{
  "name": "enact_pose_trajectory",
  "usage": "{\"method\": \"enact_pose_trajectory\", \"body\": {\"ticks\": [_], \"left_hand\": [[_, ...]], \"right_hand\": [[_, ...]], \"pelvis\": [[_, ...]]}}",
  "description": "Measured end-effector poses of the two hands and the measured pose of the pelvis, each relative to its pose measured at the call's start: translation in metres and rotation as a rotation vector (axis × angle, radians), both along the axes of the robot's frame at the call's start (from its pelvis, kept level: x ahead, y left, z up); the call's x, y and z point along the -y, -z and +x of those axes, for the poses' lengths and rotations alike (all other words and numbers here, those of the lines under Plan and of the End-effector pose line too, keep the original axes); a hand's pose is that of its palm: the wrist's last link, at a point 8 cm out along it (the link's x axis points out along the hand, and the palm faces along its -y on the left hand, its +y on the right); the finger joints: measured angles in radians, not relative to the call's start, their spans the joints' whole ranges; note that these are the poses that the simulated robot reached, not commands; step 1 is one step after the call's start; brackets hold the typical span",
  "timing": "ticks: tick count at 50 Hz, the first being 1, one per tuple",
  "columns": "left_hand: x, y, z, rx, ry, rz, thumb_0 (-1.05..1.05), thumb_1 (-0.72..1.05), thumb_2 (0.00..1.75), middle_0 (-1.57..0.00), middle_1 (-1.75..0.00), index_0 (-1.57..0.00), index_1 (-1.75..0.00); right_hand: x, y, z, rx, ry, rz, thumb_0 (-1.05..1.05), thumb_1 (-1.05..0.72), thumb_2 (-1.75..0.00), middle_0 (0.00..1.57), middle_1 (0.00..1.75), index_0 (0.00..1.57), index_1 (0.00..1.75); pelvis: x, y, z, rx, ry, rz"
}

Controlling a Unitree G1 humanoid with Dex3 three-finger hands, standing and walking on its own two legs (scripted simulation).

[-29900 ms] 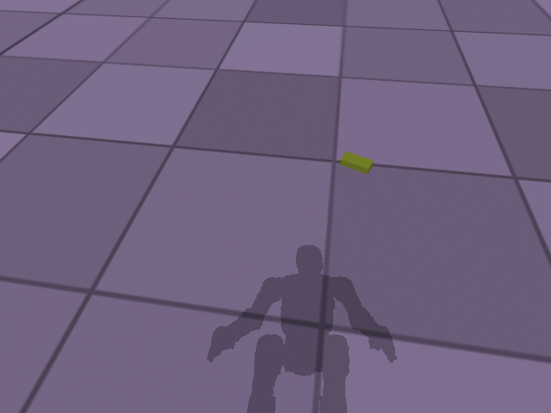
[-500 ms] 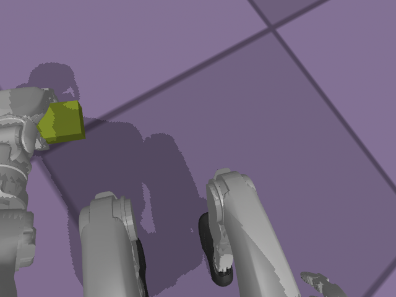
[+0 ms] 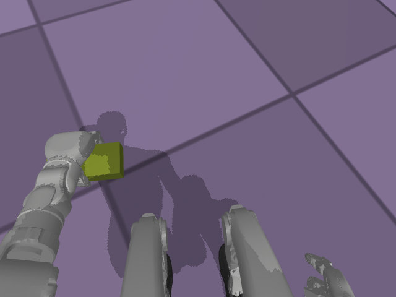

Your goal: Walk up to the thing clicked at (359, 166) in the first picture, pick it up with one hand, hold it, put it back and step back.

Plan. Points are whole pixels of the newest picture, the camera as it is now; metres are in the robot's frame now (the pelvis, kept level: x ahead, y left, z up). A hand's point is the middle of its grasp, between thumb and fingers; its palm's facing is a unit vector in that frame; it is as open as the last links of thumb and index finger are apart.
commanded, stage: lift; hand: left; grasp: from above
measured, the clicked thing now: (86, 163) +0.42 +0.25 -0.12
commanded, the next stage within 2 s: hold in 0.84 s
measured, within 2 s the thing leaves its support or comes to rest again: neither
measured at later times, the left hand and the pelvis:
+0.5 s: hand (48, 150) +0.37 +0.23 +0.08, palm faces -0.46 -0.06 -0.89, open 10.2 cm; pelvis +0.04 +0.00 +0.16, yaw +1 degrees
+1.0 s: hand (26, 114) +0.39 +0.22 +0.15, palm faces -0.45 -0.07 -0.89, open 10.2 cm; pelvis +0.08 +0.00 +0.23, yaw +1 degrees
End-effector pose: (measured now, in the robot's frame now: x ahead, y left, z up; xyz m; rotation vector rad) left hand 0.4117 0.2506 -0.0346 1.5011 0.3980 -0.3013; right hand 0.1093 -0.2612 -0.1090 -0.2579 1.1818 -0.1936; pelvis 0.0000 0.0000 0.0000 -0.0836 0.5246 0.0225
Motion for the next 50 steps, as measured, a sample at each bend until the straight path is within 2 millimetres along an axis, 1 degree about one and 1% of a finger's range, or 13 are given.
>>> {"method": "enact_pose_trajectory", "body": {"ticks": [7,12,17,22,28,35,42,50], "left_hand": [[0.002,-0.063,-0.022,-0.019,-0.01,-0.006,0.0,0.02,0.45,-0.66,-0.49,-0.68,-0.47],[0.004,-0.104,-0.032,-0.023,-0.009,-0.009,0.0,0.01,0.46,-0.67,-0.49,-0.69,-0.47],[0.008,-0.136,-0.036,-0.029,-0.011,-0.004,0.0,0.01,0.46,-0.68,-0.48,-0.7,-0.46],[0.015,-0.159,-0.038,-0.036,-0.007,-0.001,0.0,0.01,0.46,-0.68,-0.48,-0.7,-0.46],[0.022,-0.183,-0.035,-0.028,-0.009,-0.003,0.0,0.01,0.46,-0.68,-0.48,-0.7,-0.46],[0.024,-0.207,-0.029,-0.019,-0.022,-0.001,0.0,0.0,0.46,-0.68,-0.48,-0.7,-0.46],[0.023,-0.227,-0.026,-0.021,-0.031,-0.004,0.0,0.0,0.47,-0.68,-0.48,-0.71,-0.46],[0.024,-0.244,-0.02,-0.02,-0.022,-0.004,0.0,0.0,0.46,-0.68,-0.48,-0.7,-0.46]], "right_hand": [[-0.004,-0.057,0.002,0.041,0.034,0.002,0.01,-0.89,-0.9,0.2,0.3,0.21,0.3],[-0.003,-0.095,0.001,0.058,0.053,-0.007,0.01,-0.89,-0.9,0.2,0.3,0.21,0.3],[-0.001,-0.127,0.002,0.076,0.071,-0.011,0.01,-0.89,-0.9,0.2,0.3,0.21,0.3],[0.002,-0.152,0.006,0.09,0.077,-0.011,0.01,-0.9,-0.9,0.2,0.3,0.21,0.3],[0.004,-0.175,0.013,0.096,0.076,-0.006,0.01,-0.9,-0.9,0.2,0.3,0.2,0.3],[0.005,-0.196,0.023,0.098,0.075,0.006,0.01,-0.9,-0.9,0.2,0.3,0.2,0.3],[0.005,-0.211,0.038,0.11,0.076,0.016,0.01,-0.9,-0.9,0.2,0.3,0.2,0.3],[0.005,-0.224,0.056,0.131,0.073,0.025,0.01,-0.9,-0.9,0.2,0.3,0.2,0.3]], "pelvis": [[0.0,-0.057,0.006,0.073,-0.003,0.014],[-0.001,-0.095,0.014,0.13,-0.005,0.024],[0.0,-0.126,0.024,0.177,-0.004,0.033],[0.001,-0.152,0.033,0.217,-0.002,0.042],[0.002,-0.176,0.043,0.258,0.002,0.051],[0.003,-0.198,0.054,0.293,0.005,0.06],[0.003,-0.214,0.065,0.323,0.007,0.067],[0.004,-0.227,0.076,0.35,0.007,0.072]]}}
